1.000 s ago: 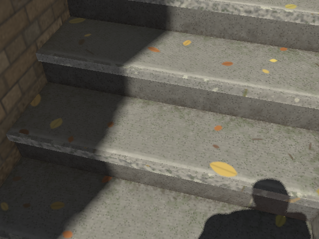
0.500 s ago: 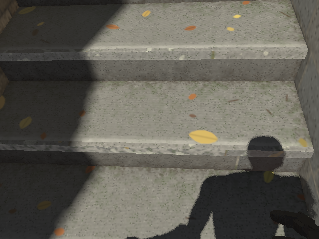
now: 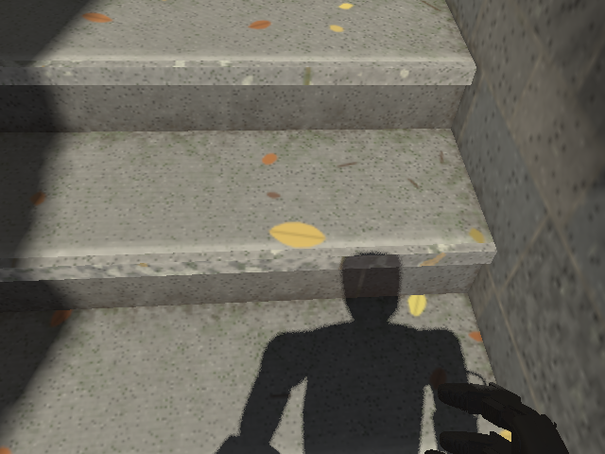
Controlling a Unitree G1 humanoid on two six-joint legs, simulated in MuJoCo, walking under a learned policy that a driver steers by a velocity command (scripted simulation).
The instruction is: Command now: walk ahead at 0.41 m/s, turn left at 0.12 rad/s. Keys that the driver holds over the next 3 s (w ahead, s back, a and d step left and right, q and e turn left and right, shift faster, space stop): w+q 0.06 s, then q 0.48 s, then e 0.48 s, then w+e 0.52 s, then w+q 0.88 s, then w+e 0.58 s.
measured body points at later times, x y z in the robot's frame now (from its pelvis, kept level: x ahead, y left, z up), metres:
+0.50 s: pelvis +0.09 +0.10 +0.11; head +0.12 +0.14 +0.56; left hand +0.16 +0.36 -0.02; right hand +0.33 -0.11 +0.05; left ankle +0.03 +0.20 -0.42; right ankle +0.15 -0.01 -0.60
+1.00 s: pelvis +0.12 +0.23 +0.13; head +0.11 +0.25 +0.58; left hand +0.15 +0.48 -0.01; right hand +0.31 +0.05 +0.04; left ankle +0.12 +0.30 -0.60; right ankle +0.10 +0.05 -0.53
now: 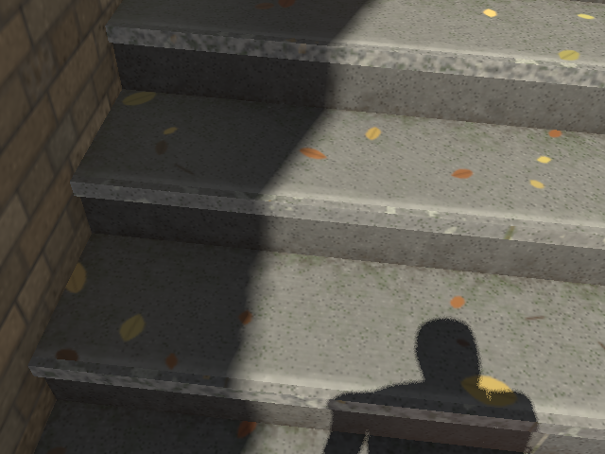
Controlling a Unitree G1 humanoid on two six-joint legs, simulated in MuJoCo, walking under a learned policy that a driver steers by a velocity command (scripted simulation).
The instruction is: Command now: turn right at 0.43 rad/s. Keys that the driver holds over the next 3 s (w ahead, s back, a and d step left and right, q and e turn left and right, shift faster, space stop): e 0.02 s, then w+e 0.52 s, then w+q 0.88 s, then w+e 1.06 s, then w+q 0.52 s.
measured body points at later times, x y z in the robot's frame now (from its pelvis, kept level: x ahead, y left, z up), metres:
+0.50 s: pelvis +0.09 -0.03 +0.00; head +0.08 -0.05 +0.45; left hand +0.12 +0.21 -0.13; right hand +0.24 -0.26 -0.08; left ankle +0.17 +0.08 -0.40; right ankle -0.03 -0.10 -0.73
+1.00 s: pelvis +0.36 -0.04 +0.16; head +0.35 -0.01 +0.61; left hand +0.64 +0.01 +0.12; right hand +0.21 -0.20 +0.02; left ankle +0.36 +0.03 -0.57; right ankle +0.41 -0.20 -0.21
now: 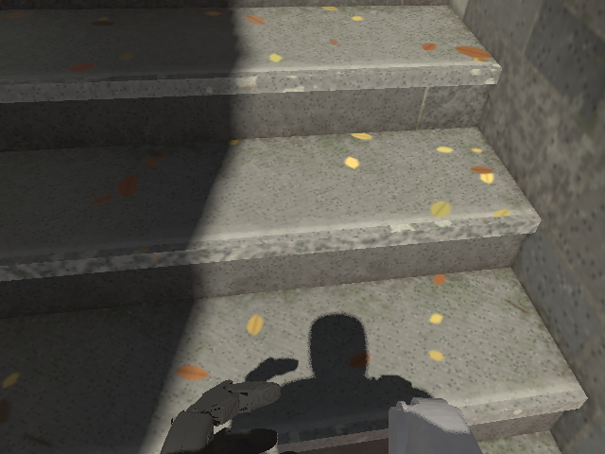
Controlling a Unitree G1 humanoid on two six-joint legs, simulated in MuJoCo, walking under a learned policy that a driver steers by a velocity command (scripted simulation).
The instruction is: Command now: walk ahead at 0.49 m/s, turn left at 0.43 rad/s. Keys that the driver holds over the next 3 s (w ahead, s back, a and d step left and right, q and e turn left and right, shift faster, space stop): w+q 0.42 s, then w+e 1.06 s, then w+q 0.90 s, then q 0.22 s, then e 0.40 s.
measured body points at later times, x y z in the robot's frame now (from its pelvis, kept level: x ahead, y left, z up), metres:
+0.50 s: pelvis +0.27 +0.00 +0.15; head +0.26 -0.01 +0.60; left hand +0.16 +0.19 +0.00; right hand +0.57 -0.11 +0.11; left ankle +0.30 +0.16 -0.29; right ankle +0.27 -0.14 -0.57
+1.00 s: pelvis +0.55 +0.17 +0.32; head +0.51 +0.17 +0.76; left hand +0.67 +0.44 +0.22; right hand +0.58 -0.10 +0.18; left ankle +0.51 +0.29 -0.41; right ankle +0.61 +0.04 -0.14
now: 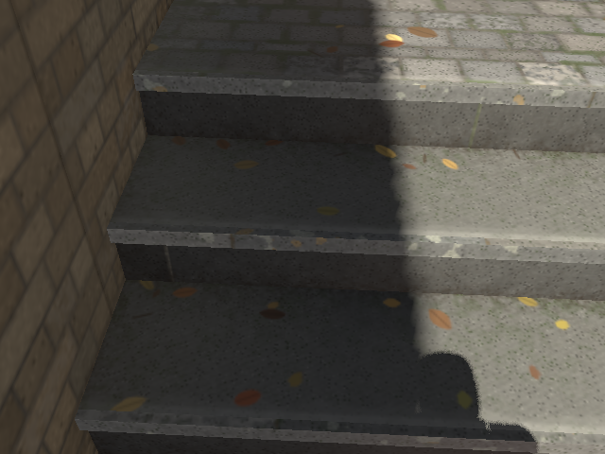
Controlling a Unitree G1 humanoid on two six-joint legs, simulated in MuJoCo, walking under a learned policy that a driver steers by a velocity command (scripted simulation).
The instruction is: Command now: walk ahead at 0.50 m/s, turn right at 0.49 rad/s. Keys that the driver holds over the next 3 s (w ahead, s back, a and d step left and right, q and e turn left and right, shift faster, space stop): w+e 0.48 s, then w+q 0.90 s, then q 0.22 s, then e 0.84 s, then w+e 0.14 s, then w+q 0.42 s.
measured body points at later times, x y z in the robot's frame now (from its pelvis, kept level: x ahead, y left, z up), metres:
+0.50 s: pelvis +0.29 -0.07 +0.16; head +0.28 -0.10 +0.61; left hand +0.34 +0.16 +0.04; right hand +0.50 -0.32 +0.13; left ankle +0.34 +0.09 -0.25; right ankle +0.30 -0.11 -0.56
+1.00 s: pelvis +0.62 -0.14 +0.33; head +0.60 -0.14 +0.78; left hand +0.89 -0.01 +0.29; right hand +0.51 -0.36 +0.17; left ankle +0.63 -0.09 -0.39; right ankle +0.57 -0.28 -0.08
